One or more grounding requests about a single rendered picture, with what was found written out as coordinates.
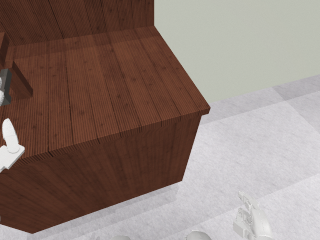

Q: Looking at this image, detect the right robot hand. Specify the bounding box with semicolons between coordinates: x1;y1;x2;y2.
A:
233;191;273;240

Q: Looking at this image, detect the left robot hand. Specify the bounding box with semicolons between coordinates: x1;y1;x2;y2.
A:
0;78;25;173

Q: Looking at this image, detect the counter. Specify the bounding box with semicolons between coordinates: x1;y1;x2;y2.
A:
0;0;211;234

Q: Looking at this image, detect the tap lever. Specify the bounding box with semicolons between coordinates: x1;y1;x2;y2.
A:
0;68;12;106

